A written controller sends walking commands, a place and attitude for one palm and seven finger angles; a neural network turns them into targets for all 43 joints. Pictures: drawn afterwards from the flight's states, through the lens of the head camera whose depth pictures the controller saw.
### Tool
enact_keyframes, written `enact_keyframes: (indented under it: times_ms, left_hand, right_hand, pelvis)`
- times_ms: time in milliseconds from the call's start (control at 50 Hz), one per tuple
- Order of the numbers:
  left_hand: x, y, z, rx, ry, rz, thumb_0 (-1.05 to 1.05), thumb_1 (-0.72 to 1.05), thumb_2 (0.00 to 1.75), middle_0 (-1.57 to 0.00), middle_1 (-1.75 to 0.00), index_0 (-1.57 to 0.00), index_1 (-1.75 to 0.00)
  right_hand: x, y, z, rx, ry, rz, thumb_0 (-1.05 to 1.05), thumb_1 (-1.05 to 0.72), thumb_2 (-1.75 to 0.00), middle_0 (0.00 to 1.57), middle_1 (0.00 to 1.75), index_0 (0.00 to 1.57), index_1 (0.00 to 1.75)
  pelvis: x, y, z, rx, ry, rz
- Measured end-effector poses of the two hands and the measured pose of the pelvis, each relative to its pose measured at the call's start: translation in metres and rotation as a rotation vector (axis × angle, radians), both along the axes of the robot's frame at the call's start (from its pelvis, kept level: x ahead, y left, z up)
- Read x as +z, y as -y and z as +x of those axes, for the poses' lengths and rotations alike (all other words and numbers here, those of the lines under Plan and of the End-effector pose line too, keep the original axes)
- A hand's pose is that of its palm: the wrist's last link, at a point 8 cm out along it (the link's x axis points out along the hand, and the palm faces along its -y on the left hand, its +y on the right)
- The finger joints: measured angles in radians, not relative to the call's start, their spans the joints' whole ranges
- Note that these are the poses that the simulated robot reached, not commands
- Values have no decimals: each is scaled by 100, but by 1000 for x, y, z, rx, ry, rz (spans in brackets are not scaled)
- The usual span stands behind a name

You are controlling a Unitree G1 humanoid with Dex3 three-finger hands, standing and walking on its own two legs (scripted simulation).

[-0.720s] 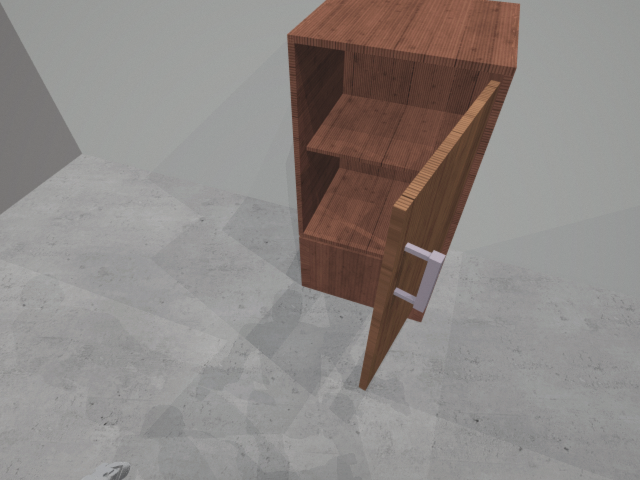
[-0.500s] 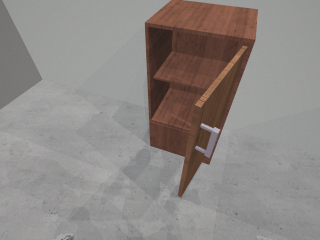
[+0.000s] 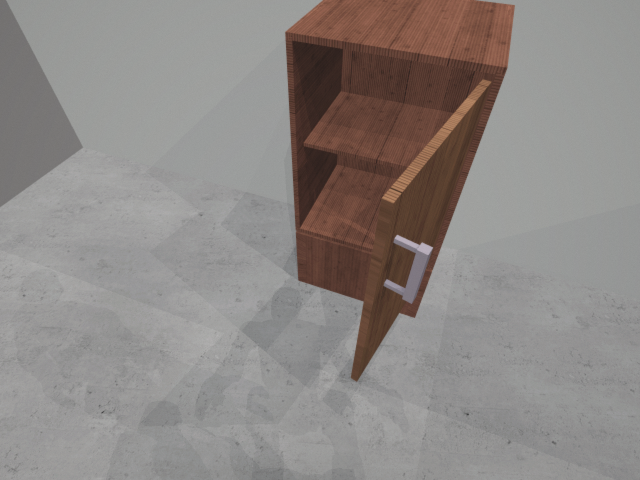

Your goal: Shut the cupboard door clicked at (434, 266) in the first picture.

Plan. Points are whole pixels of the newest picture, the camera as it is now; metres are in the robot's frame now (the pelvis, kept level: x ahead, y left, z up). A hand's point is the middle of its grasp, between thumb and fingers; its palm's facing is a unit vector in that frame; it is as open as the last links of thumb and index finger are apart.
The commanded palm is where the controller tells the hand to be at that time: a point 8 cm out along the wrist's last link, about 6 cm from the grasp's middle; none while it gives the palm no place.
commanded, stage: stand and wait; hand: left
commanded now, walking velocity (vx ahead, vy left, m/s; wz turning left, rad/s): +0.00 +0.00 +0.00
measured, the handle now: (405, 269) +0.46 -0.11 -0.04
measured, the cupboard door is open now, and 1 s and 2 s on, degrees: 77 77 77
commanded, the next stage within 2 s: look at it before walking up in 0.10 s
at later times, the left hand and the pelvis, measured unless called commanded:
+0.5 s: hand out of the picture +0.08 +0.24 -0.15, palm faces -0.03 -0.94 -0.33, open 7.4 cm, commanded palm none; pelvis +0.00 +0.00 +0.00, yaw +0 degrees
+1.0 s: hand out of the picture +0.08 +0.23 -0.16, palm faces -0.05 -0.94 -0.33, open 7.4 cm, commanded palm none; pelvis +0.01 +0.00 +0.00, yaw -3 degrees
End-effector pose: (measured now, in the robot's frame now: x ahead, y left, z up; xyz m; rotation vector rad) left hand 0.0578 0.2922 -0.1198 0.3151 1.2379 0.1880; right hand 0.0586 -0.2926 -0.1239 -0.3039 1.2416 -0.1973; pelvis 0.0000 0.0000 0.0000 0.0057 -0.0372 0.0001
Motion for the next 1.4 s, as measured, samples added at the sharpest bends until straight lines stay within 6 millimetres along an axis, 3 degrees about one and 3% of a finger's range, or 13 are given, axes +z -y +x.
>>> enact_keyframes:
  times_ms: [380,940,1060,1220,1400]
  left_hand:
    - [4,7,19,-19,44,-5,1,90,89,-21,-30,-20,-30]
    - [1,6,20,-10,15,0,1,90,89,-21,-30,-20,-30]
    - [-12,24,16,-46,-32,-25,1,91,89,-20,-30,-20,-30]
    - [-25,71,8,-100,-39,-54,1,91,89,-20,-30,-20,-30]
    - [-13,102,-3,-140,-90,-96,1,90,89,-21,-30,-20,-30]
  right_hand:
    - [1,0,14,12,34,10,0,-90,-90,21,30,21,30]
    - [3,2,25,1,49,-3,0,-90,-90,21,30,21,30]
    - [-9,-11,10,-70,74,37,0,-91,-90,20,30,21,30]
    - [-47,-10,-31,-177,42,130,0,-90,-90,21,30,21,30]
    - [-26,2,-58,-283,35,122,0,-91,-90,20,30,21,30]
  pelvis:
    - [1,3,1,-1,-8,1]
    - [1,5,8,-27,-11,0]
    - [-7,7,1,-92,-19,16]
    - [-27,29,-9,-175,-8,26]
    - [-7,37,-17,-261,-41,35]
